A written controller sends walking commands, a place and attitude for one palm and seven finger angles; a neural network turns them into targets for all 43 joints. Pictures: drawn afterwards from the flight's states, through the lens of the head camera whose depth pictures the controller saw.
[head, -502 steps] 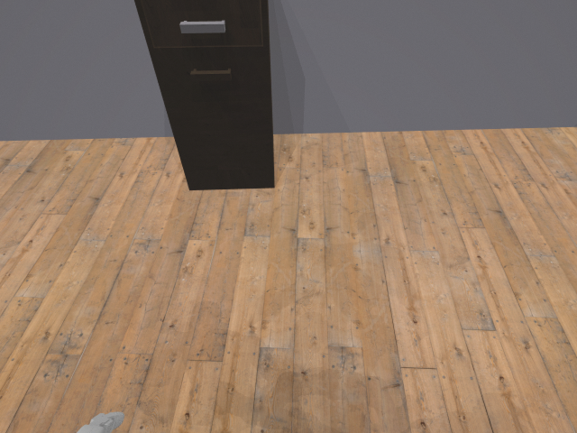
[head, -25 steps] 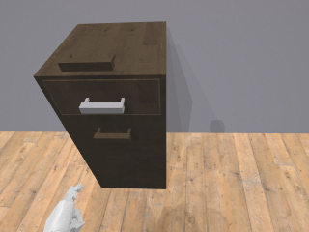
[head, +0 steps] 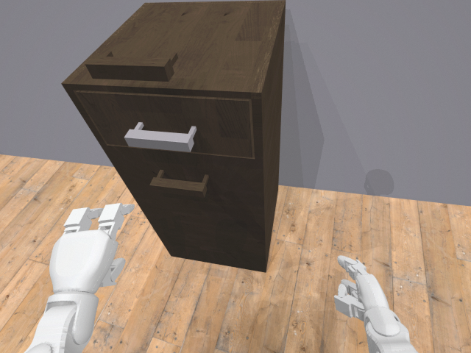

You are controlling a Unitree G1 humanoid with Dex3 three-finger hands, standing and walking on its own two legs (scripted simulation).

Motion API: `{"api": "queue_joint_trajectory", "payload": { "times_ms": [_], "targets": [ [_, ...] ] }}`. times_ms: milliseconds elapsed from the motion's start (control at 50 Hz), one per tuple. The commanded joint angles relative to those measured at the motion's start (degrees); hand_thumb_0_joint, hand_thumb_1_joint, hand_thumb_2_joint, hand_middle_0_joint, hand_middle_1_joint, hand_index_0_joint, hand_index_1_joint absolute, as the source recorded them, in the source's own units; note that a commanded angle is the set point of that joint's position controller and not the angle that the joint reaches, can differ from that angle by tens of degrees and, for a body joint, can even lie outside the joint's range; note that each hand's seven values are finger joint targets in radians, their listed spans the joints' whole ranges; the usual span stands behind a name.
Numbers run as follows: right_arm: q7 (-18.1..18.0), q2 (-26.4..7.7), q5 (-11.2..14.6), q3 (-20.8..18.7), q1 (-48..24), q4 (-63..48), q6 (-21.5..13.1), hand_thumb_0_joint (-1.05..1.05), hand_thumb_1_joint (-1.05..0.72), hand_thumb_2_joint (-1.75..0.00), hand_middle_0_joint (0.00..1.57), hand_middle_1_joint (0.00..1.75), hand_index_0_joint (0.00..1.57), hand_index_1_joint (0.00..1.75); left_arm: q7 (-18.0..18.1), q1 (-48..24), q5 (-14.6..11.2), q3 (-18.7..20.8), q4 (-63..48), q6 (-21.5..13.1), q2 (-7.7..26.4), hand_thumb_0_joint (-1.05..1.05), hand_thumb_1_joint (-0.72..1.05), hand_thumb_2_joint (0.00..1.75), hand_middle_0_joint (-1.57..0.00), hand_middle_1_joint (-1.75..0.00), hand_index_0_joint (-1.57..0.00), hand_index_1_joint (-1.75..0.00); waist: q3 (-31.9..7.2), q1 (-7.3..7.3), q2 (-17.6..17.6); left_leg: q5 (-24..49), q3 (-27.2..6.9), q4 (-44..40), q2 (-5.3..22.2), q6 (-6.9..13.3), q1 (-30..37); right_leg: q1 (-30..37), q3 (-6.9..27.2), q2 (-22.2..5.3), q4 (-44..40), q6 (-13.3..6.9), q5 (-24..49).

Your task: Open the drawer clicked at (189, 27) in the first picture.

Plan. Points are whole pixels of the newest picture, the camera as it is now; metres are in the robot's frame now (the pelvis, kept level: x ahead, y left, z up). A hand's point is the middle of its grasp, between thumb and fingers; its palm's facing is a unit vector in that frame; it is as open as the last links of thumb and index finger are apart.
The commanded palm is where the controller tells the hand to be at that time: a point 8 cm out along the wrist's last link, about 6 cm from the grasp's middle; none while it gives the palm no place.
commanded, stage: raise the hand with hooked fingers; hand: left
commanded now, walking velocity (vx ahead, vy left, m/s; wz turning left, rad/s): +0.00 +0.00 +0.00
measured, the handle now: (162, 134) +0.52 +0.26 +0.06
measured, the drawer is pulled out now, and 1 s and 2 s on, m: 0.00 0.00 0.00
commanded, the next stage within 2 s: move the hooked fingers above the handle in 1.20 s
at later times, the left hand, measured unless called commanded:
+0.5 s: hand (135, 188) +0.33 +0.22 +0.11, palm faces +0.13 -0.11 -0.99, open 13.1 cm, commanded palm +0.29 +0.23 +0.18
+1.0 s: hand (94, 156) +0.35 +0.28 +0.17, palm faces +0.04 -0.08 -1.00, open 13.9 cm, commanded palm +0.31 +0.29 +0.23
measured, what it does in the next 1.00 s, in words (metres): shifts its weight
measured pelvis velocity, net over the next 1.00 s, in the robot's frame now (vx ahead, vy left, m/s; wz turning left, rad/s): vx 0.00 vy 0.10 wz -0.14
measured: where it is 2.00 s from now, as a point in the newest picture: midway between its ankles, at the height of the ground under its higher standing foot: outside the picture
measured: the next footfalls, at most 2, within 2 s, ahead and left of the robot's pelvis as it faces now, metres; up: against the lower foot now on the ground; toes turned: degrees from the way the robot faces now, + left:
none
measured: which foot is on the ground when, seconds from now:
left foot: down 0.00-1.00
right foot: down 0.00-1.00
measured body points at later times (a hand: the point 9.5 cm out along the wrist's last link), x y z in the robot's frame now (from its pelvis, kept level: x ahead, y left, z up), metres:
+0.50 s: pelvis +0.02 +0.03 +0.02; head +0.03 -0.02 +0.47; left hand +0.31 +0.23 +0.17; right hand +0.16 -0.25 -0.10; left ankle +0.00 +0.16 -0.71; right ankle +0.00 -0.03 -0.71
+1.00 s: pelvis +0.00 +0.10 +0.03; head +0.00 +0.06 +0.48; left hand +0.34 +0.29 +0.22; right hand +0.18 -0.13 -0.07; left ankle +0.00 +0.16 -0.71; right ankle +0.00 -0.03 -0.71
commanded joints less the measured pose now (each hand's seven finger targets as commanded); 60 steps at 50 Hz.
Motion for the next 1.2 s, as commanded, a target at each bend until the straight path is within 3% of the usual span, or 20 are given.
{"api": "queue_joint_trajectory", "payload": {
  "times_ms": [0, 40, 100, 120, 140, 240, 300, 360, 440, 540, 640, 700, 780, 820, 840, 860, 980, 1040, 1080, 1180],
  "targets": [
    [-1.1, -6.2, 1.5, -1.7, -2.1, -7.9, -0.4, 0.0, -0.9, -0.9, 0.2, 0.3, 0.2, 0.3, -4.9, -3.1, -1.2, 3.7, -8.5, 3.5, 10.8, 0.0, 0.06, 0.54, -0.26, -0.84, -0.26, -0.84, -12.6, -3.18, -11.7, 11.8, -1.4, -6.2, -3.2, 2.0, -1.4, 22.5, 22.9, -6.3, -13.6, 7.7, 32.1],
    [-1.2, -6.5, 1.9, -0.6, -2.7, -8.3, 0.0, 0.0, -0.9, -0.9, 0.2, 0.3, 0.2, 0.3, -6.4, -0.8, -1.0, 8.1, -9.1, 4.7, 15.6, 0.0, 0.01, 0.52, -0.26, -0.87, -0.26, -0.87, -14.4, -1.53, -10.7, 12.5, -1.7, -7.6, -3.2, 1.6, -2.0, 27.7, 23.6, -6.8, -11.7, 7.9, 38.3],
    [-1.3, -6.0, 1.9, 0.0, -3.7, -8.4, 0.1, 0.0, -0.9, -0.9, 0.2, 0.3, 0.2, 0.3, -6.9, -0.9, -0.8, 9.9, -14.7, 4.2, 17.1, 0.0, -0.06, 0.49, -0.27, -0.92, -0.27, -0.92, -15.1, -0.56, -4.3, 13.5, -2.4, -9.4, -3.3, 1.3, -1.2, 30.2, 23.3, -7.1, -11.0, 7.9, 42.8],
    [-1.6, -5.9, 1.8, 0.0, -3.9, -8.7, 0.1, 0.0, -0.9, -0.9, 0.2, 0.3, 0.2, 0.3, -6.6, -1.4, -1.3, 10.2, -16.5, 4.1, 16.8, 0.0, -0.08, 0.48, -0.27, -0.93, -0.27, -0.93, -14.0, -0.67, -3.7, 13.1, -2.8, -9.5, -3.3, 1.3, -1.1, 29.9, 23.4, -7.3, -11.4, 7.9, 43.3],
    [-1.8, -6.2, 1.9, -0.2, -4.1, -9.2, 0.2, 0.0, -0.9, -0.9, 0.2, 0.3, 0.2, 0.3, -6.0, -2.9, -1.7, 12.1, -19.2, 4.2, 18.1, 0.0, -0.1, 0.47, -0.27, -0.94, -0.27, -0.94, -15.3, -0.53, -3.5, 12.2, -3.0, -9.7, -3.3, 1.3, -1.2, 30.7, 23.7, -7.5, -11.8, 7.8, 41.3],
    [-1.8, -5.6, 3.0, -2.3, -3.3, -7.8, -1.6, 0.0, -0.9, -0.9, 0.2, 0.3, 0.2, 0.3, -3.5, -3.4, -4.0, 12.6, -18.6, 2.8, 14.4, 0.0, -0.22, 0.42, -0.28, -1.02, -0.28, -1.02, -12.2, -1.79, -8.1, 11.1, -4.0, -10.5, -4.0, 1.7, -1.0, 27.4, 23.0, -7.1, -13.1, 8.0, 38.7],
    [-1.3, -6.4, 3.6, -3.5, -3.2, -7.0, -1.8, 0.0, -0.9, -0.9, 0.2, 0.3, 0.2, 0.3, -4.2, -6.4, -3.6, 9.6, -17.1, 5.4, 12.5, 0.0, -0.29, 0.39, -0.29, -1.07, -0.29, -1.07, -11.7, -2.3, -5.6, 12.4, -2.8, -11.8, -4.2, 2.0, 1.8, 25.2, 20.7, -6.1, -14.0, 7.4, 34.7],
    [-1.4, -7.0, 4.5, -3.9, -3.6, -7.1, -1.0, 0.0, -0.9, -0.9, 0.2, 0.3, 0.2, 0.3, -6.5, -9.8, -3.7, 7.4, -16.6, 9.5, 12.6, 0.0, -0.36, 0.36, -0.29, -1.11, -0.29, -1.11, -14.0, -2.22, -6.4, 15.5, -2.0, -13.1, -4.1, 2.2, 4.0, 27.8, 18.5, -5.9, -13.8, 7.6, 36.0],
    [-2.3, -7.4, 4.8, -3.5, -4.6, -7.1, 0.1, 0.0, -0.9, -0.9, 0.2, 0.3, 0.2, 0.3, -10.2, -17.8, -3.2, 7.7, -18.5, 12.8, 16.9, 0.0, -0.45, 0.32, -0.3, -1.17, -0.3, -1.17, -16.4, -2.43, -6.8, 18.7, -1.4, -14.4, -3.9, 2.4, 6.9, 31.8, 17.3, -6.2, -13.5, 8.1, 41.2],
    [-3.2, -6.6, 4.9, -2.3, -5.1, -6.8, 0.3, 0.0, -0.9, -0.9, 0.2, 0.3, 0.2, 0.3, -13.1, -29.3, -2.7, 5.8, -18.2, 12.6, 17.7, 0.0, -0.5, 0.3, -0.3, -1.2, -0.3, -1.2, -12.5, -2.64, -1.5, 21.7, -1.9, -17.2, -2.9, 2.6, 13.3, 27.0, 12.5, -3.5, -16.6, 5.5, 27.3],
    [-3.1, -6.6, 5.7, -1.2, -4.7, -6.1, 0.6, 0.0, -0.9, -0.9, 0.2, 0.3, 0.2, 0.3, -16.8, -37.1, -2.7, 4.3, -10.3, 14.7, 17.8, 0.0, -0.5, 0.3, -0.3, -1.2, -0.3, -1.2, -6.1, -3.09, -1.5, 20.7, -2.7, -20.7, -1.6, 1.7, 15.3, 23.6, 9.4, -2.3, -19.6, 4.6, 19.1],
    [-3.1, -6.6, 5.8, -0.5, -4.5, -6.3, 0.9, 0.0, -0.9, -0.9, 0.2, 0.3, 0.2, 0.3, -20.2, -42.4, -2.7, 2.5, -7.0, 16.5, 17.9, 0.0, -0.5, 0.3, -0.3, -1.2, -0.3, -1.2, -5.4, -3.35, -2.4, 19.9, -3.0, -22.2, -1.0, 1.5, 16.3, 23.9, 7.9, -2.3, -20.4, 4.7, 17.1],
    [-3.0, -6.8, 5.7, -0.1, -3.7, -7.0, 1.0, 0.0, -0.9, -0.9, 0.2, 0.3, 0.2, 0.3, -24.6, -49.9, -2.6, 0.9, -7.6, 16.1, 18.8, 0.0, -0.5, 0.3, -0.3, -1.2, -0.3, -1.2, -8.1, -3.67, -1.1, 20.0, -4.3, -23.4, -0.3, 1.1, 19.3, 24.0, 6.7, -2.1, -20.6, 4.3, 14.8],
    [-2.5, -6.8, 5.4, -0.2, -2.8, -7.3, 0.9, 0.0, -0.9, -0.9, 0.2, 0.3, 0.2, 0.3, -26.3, -45.9, -2.3, 0.0, -6.2, 15.0, 16.9, 0.0, -0.5, 0.3, -0.3, -1.2, -0.3, -1.2, -7.3, -3.2, -1.1, 22.1, -4.9, -23.7, 0.2, 0.6, 19.8, 23.5, 6.2, -1.8, -20.6, 4.0, 15.2],
    [-2.1, -6.9, 5.5, -0.2, -2.6, -7.6, 0.8, 0.0, -0.9, -0.9, 0.2, 0.3, 0.2, 0.3, -27.1, -44.3, -2.8, 0.1, -6.9, 14.2, 16.5, 0.0, -0.5, 0.3, -0.3, -1.2, -0.3, -1.2, -7.6, -2.9, 1.4, 22.3, -5.4, -24.1, 0.6, 0.0, 20.1, 23.5, 6.1, -1.7, -20.6, 3.8, 14.6],
    [-1.8, -6.7, 5.4, -0.3, -1.8, -7.5, 0.5, 0.0, -0.9, -0.9, 0.2, 0.3, 0.2, 0.3, -27.6, -43.5, -2.9, -0.2, -7.4, 13.1, 16.0, 0.0, -0.5, 0.3, -0.3, -1.2, -0.3, -1.2, -7.7, -2.78, 0.6, 23.6, -6.1, -24.1, 0.9, -0.3, 20.6, 23.2, 5.7, -1.7, -20.3, 3.8, 14.8],
    [-1.0, -7.3, 4.6, -0.8, -0.4, -7.6, -0.6, 0.0, -0.9, -0.9, 0.2, 0.3, 0.2, 0.3, -25.7, -45.5, -3.3, 5.7, -14.0, 7.6, 21.0, 0.0, -0.5, 0.3, -0.3, -1.2, -0.3, -1.2, -8.3, -1.7, 1.0, 26.4, -8.1, -25.1, 1.6, -1.3, 20.7, 23.9, 5.6, -1.2, -20.5, 3.6, 16.2],
    [-0.7, -7.3, 4.5, -1.2, -0.2, -7.0, -1.4, 0.0, -0.9, -0.9, 0.2, 0.3, 0.2, 0.3, -22.6, -47.6, -3.4, 8.5, -16.7, 5.7, 22.9, 0.0, -0.5, 0.3, -0.3, -1.2, -0.3, -1.2, -10.4, -0.9, 5.1, 27.8, -9.9, -25.2, 1.8, -2.6, 21.6, 24.0, 6.0, -0.8, -19.8, 3.5, 16.6],
    [-0.5, -7.1, 4.7, -1.7, 0.4, -5.8, -1.8, 0.0, -0.9, -0.9, 0.2, 0.3, 0.2, 0.3, -21.0, -47.2, -4.0, 7.8, -15.5, 5.3, 21.5, 0.0, -0.5, 0.3, -0.3, -1.2, -0.3, -1.2, -10.6, -1.26, 5.3, 27.7, -10.1, -24.8, 1.5, -2.9, 22.7, 22.8, 6.0, -0.9, -20.3, 3.5, 16.7],
    [0.0, -7.9, 5.2, -2.2, 1.3, -4.8, -1.5, 0.0, -0.9, -0.9, 0.2, 0.3, 0.2, 0.3, -21.0, -42.4, -5.2, 5.5, -10.1, 8.3, 18.4, 0.0, -0.5, 0.3, -0.3, -1.2, -0.3, -1.2, -9.3, -1.84, 0.1, 28.5, -7.9, -24.6, 0.8, -2.7, 20.9, 23.3, 5.5, -1.3, -21.7, 3.5, 17.7]
  ]
}}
